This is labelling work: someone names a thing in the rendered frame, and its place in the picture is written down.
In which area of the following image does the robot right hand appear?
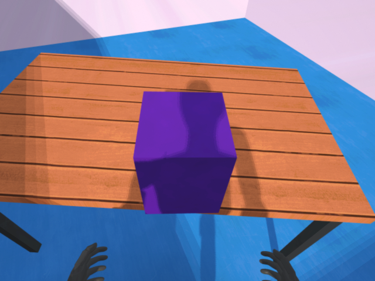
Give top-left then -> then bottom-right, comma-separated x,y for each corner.
260,249 -> 299,281

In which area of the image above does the table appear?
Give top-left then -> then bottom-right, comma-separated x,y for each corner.
0,53 -> 375,263

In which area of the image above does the robot left hand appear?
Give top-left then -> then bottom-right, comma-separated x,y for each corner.
67,243 -> 108,281

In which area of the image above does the carton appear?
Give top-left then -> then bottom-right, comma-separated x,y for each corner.
133,91 -> 237,214

